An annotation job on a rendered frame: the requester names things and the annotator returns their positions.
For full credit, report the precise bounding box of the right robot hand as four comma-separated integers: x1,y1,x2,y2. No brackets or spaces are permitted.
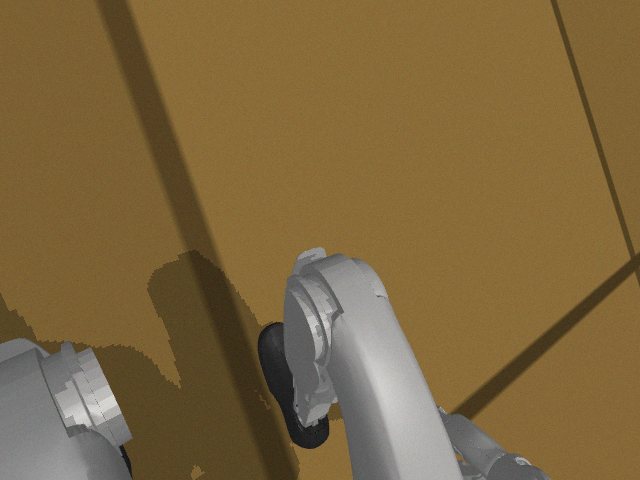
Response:
436,405,508,480

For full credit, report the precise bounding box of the right robot foot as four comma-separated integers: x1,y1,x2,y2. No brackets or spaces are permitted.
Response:
258,322,329,449

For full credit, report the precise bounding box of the right robot arm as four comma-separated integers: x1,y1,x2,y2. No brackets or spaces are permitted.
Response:
487,453,551,480

